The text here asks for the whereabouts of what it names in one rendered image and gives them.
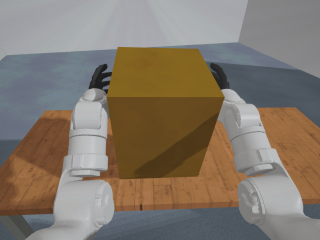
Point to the table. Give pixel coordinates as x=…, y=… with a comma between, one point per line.
x=30, y=177

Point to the robot right hand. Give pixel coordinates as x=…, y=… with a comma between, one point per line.
x=220, y=76

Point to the right robot upper arm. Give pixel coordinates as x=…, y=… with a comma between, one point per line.
x=273, y=203

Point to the left robot upper arm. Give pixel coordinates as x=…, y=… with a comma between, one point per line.
x=81, y=209

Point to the robot left hand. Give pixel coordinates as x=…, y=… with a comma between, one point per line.
x=98, y=76

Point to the robot right forearm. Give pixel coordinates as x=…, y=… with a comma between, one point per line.
x=252, y=150

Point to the robot left forearm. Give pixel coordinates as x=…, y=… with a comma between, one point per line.
x=87, y=139

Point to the carton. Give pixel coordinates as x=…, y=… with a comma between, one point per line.
x=163, y=106

